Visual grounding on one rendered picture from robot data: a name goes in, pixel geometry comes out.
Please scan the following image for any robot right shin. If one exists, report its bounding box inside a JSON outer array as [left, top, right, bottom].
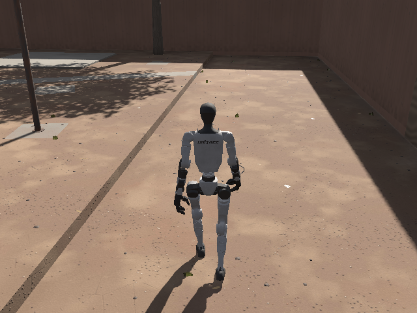
[[217, 224, 227, 271]]

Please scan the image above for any left robot upper arm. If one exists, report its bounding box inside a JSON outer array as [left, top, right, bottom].
[[181, 131, 195, 169]]

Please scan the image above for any right robot forearm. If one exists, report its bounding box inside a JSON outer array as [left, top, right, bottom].
[[230, 156, 240, 181]]

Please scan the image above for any right robot upper arm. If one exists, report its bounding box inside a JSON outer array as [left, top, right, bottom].
[[222, 131, 237, 166]]

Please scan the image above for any right robot hand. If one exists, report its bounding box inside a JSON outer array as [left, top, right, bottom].
[[226, 178, 241, 192]]

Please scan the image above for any left robot forearm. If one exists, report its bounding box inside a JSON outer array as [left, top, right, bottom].
[[175, 159, 188, 195]]

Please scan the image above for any humanoid robot torso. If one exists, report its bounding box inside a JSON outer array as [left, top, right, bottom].
[[193, 128, 223, 196]]

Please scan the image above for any left robot hand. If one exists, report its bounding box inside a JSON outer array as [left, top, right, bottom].
[[174, 194, 190, 215]]

